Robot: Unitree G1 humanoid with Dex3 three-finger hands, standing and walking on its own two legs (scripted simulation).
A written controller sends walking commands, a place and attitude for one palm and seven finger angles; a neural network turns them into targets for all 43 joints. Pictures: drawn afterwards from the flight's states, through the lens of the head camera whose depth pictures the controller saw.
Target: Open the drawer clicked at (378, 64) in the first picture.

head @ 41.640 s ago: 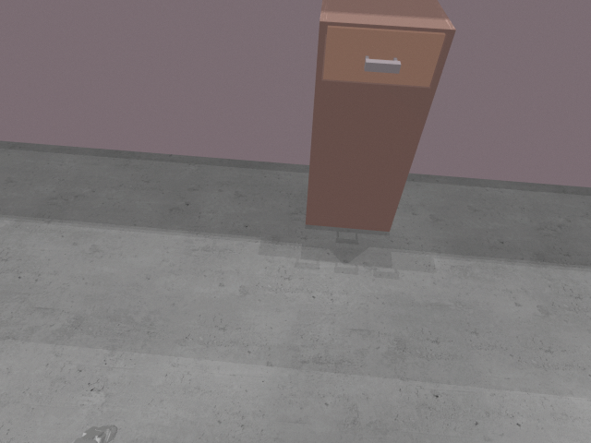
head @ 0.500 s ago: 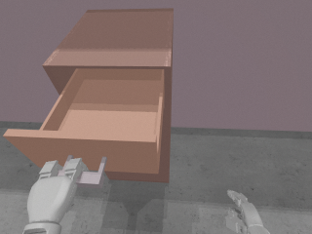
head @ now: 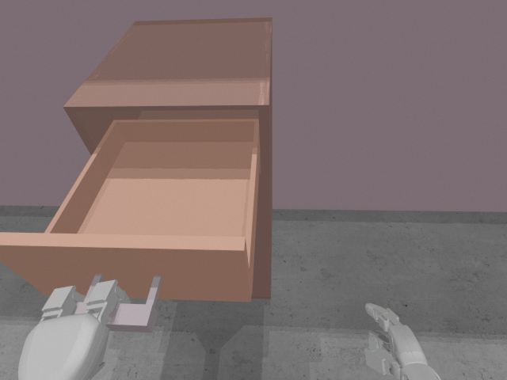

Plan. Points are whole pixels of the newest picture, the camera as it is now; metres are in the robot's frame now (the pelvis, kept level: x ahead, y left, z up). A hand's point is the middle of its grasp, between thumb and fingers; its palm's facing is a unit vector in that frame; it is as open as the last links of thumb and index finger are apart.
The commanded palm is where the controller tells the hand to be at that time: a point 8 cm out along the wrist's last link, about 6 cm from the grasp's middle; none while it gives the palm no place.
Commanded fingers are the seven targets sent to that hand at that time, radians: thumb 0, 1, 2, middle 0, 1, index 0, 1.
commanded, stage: pull the drawer open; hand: left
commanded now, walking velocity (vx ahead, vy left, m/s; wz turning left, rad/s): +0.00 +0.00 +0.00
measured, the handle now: (121, 299) +0.21 +0.21 +0.07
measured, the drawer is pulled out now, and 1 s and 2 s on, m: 0.30 0.30 0.30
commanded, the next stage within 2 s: open the thumb to release the handle in 0.18 s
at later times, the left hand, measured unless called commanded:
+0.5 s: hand (78, 347) +0.15 +0.25 +0.05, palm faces +0.04 -0.08 -1.00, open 6.9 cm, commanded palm +0.12 +0.24 +0.10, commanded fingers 0.00 0.06 0.54 -0.34 -1.26 -0.34 -1.26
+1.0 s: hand (88, 354) +0.15 +0.24 +0.05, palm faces +0.03 -0.13 -0.99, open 13.8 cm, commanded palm +0.13 +0.23 +0.10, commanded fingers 0.00 -0.50 0.30 -0.30 -1.20 -0.30 -1.20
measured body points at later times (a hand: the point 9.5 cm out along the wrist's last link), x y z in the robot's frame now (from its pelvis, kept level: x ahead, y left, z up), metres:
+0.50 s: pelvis +0.00 +0.00 +0.00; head +0.02 -0.03 +0.45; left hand +0.14 +0.25 +0.10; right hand +0.21 -0.21 -0.09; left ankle -0.01 +0.11 -0.69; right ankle -0.03 -0.10 -0.69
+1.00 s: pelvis -0.01 +0.00 +0.00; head +0.01 -0.02 +0.45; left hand +0.14 +0.24 +0.10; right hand +0.21 -0.20 -0.08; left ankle -0.01 +0.11 -0.69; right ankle -0.03 -0.10 -0.69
